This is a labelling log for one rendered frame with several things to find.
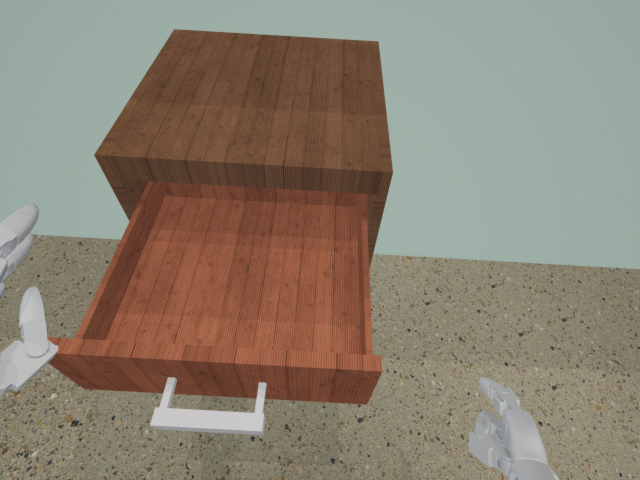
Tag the cabinet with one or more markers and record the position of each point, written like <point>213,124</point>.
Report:
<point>253,110</point>

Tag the robot right hand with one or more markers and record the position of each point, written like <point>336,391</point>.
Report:
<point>500,443</point>

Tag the handle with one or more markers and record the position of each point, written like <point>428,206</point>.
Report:
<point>166,418</point>

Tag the robot left hand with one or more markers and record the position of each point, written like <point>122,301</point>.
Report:
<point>20,361</point>

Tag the right robot forearm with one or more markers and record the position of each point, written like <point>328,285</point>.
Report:
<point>531,470</point>

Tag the drawer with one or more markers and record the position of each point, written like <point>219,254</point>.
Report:
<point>223,287</point>

